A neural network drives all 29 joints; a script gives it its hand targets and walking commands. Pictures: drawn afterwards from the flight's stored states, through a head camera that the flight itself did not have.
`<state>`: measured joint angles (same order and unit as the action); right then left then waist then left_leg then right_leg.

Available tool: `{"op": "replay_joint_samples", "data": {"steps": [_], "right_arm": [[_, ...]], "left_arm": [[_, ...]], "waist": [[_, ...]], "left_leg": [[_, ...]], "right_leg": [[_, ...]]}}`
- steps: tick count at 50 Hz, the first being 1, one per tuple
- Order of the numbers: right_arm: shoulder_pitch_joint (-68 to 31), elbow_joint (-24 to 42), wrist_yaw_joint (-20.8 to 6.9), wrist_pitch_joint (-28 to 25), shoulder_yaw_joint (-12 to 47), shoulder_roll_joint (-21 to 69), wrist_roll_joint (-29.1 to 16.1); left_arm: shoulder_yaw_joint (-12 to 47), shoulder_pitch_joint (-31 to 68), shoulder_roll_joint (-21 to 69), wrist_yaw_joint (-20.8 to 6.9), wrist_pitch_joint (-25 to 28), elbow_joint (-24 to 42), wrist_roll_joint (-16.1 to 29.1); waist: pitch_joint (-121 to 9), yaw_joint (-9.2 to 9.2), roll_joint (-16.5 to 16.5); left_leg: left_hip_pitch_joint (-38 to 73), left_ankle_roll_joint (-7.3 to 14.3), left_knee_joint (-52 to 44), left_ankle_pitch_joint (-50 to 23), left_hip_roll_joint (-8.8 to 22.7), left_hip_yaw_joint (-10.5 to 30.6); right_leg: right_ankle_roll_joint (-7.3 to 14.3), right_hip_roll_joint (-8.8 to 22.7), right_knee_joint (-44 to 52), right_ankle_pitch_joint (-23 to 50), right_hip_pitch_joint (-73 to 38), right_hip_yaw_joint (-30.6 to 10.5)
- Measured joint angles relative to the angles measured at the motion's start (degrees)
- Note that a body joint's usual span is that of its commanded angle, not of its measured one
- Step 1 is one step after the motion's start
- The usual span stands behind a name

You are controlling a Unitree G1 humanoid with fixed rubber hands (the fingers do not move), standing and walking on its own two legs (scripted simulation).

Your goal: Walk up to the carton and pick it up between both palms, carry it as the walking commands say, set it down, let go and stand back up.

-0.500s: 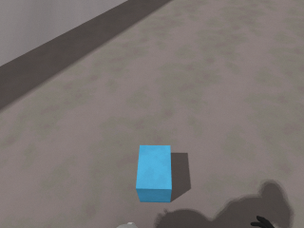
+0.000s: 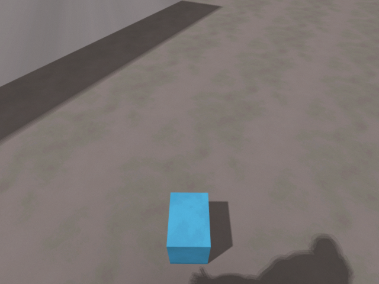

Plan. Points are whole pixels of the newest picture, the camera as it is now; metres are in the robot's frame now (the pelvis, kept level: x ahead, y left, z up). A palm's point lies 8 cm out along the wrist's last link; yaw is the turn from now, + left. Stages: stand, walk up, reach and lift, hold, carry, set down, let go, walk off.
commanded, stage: walk up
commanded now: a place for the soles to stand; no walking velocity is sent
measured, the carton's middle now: (189, 228) +0.50 +0.00 -0.64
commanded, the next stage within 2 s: none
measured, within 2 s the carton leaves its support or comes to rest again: neither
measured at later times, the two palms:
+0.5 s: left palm out of the picture +0.09 +0.30 -0.10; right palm out of the picture +0.14 -0.29 -0.11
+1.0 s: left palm out of the picture +0.12 +0.31 -0.10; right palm out of the picture +0.12 -0.28 -0.11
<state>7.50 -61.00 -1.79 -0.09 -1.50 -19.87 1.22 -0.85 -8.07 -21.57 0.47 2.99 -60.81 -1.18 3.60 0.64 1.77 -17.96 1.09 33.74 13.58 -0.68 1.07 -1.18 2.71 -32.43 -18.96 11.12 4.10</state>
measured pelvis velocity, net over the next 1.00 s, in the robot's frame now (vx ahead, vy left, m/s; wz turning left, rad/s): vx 0.04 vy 0.01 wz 0.02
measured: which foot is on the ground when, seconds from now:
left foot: down 0.00-1.00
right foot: down 0.00-1.00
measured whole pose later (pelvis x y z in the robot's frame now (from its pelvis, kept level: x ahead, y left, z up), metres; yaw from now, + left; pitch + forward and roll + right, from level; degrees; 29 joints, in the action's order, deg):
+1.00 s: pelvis +0.04 +0.01 +0.01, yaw +1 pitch -2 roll +0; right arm 6.3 -62.5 -0.8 0.2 -1.5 -18.5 1.3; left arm -1.4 -6.1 -20.1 0.7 1.5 -62.4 -1.3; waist 3.3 0.5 1.0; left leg -10.3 1.9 24.4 12.0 -2.5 1.9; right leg -2.5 4.1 -20.8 -16.4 2.0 5.4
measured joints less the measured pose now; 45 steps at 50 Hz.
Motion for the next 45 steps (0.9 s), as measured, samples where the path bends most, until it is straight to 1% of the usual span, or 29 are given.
{"op": "replay_joint_samples", "data": {"steps": [7, 17, 25, 45], "right_arm": [[-1.87, -0.83, -0.01, -0.57, 0.4, 0.52, -0.34], [-4.22, -0.78, 0.2, -0.14, 0.16, 0.13, -0.42], [-4.84, -0.59, 0.5, 0.45, -0.3, 0.43, -0.38], [-1.64, -1.61, 0.96, 0.44, 0.03, 1.4, -0.04]], "left_arm": [[0.22, 0.31, 0.59, -0.12, 0.06, -0.96, 0.33], [0.39, 0.82, 1.39, 0.02, 0.1, -1.64, -0.05], [-0.25, 1.48, 1.59, 0.45, -0.53, -1.73, 0.13], [-0.48, 1.83, 1.43, 0.06, -1.58, -1.77, -0.27]], "waist": [[0.08, -1.06, -0.08], [0.22, -1.57, 0.32], [0.88, -1.29, -0.03], [-0.44, -0.41, -1.02]], "left_leg": [[2.61, -0.24, -3.87, -1.46, -0.25, 0.41], [4.64, -0.66, -6.4, -2.0, -0.37, 1.38], [6.35, -0.56, -7.01, -1.7, -0.66, 1.65], [7.89, 0.69, -9.64, -1.92, -1.78, 0.5]], "right_leg": [[-0.04, 0.13, 3.55, 1.17, -2.6, 0.52], [0.14, 0.05, 6.76, 1.7, -5.28, 1.57], [-0.02, 0.25, 7.91, 1.61, -7.38, 1.92], [-1.23, 1.44, 11.11, 2.51, -8.88, 1.01]]}}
